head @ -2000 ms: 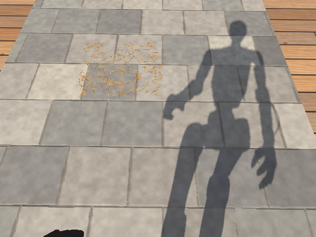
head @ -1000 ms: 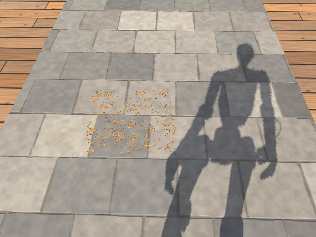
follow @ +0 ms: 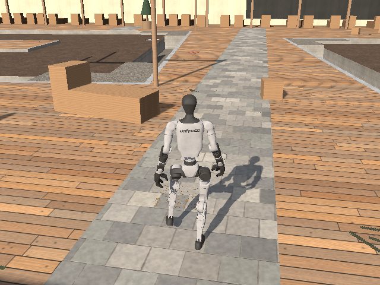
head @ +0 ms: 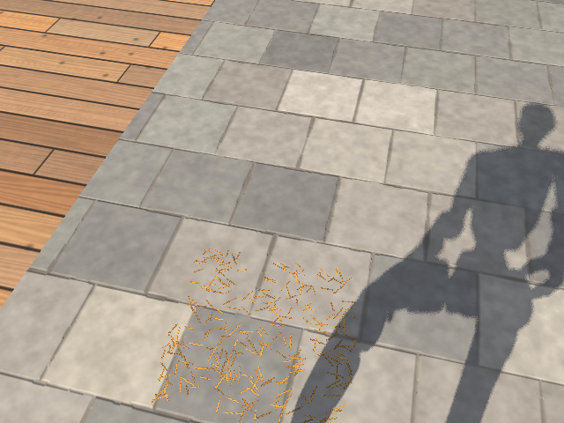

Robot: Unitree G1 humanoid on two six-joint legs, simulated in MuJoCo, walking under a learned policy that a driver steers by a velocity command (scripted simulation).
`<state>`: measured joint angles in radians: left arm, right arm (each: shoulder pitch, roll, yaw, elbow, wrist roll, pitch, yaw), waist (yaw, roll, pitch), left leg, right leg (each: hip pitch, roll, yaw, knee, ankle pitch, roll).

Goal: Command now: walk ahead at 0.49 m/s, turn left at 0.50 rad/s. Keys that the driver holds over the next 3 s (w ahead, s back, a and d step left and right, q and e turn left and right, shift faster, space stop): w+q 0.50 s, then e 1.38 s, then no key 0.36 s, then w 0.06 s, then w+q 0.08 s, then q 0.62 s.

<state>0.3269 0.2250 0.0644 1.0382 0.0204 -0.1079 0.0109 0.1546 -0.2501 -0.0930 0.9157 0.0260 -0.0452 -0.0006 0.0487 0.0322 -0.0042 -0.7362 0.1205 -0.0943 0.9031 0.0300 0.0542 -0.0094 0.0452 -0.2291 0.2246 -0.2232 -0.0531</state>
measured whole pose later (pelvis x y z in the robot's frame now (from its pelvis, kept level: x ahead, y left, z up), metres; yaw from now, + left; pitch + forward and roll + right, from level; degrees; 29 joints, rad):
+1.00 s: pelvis +0.48 +0.09 -0.01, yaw +11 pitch +3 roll +1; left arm 0.18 0.28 0.07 0.77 0.00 0.00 0.01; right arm 0.14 -0.27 -0.06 0.74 -0.01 0.00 -0.06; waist 0.04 0.00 0.05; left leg -0.53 0.00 -0.11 0.86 -0.37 -0.05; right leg -0.42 0.10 0.10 0.44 -0.06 -0.06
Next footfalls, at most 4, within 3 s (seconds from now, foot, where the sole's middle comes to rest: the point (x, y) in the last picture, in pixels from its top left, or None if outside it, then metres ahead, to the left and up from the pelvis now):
0.22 left None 0.29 0.14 -0.78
0.70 right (289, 384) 0.62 0.04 -0.78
1.16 left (200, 409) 0.55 0.25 -0.78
1.58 right None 0.52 -0.02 -0.78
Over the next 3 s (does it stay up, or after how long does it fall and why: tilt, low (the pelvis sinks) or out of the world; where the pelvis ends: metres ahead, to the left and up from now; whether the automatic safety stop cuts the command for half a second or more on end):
stays up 0.60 0.10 -0.01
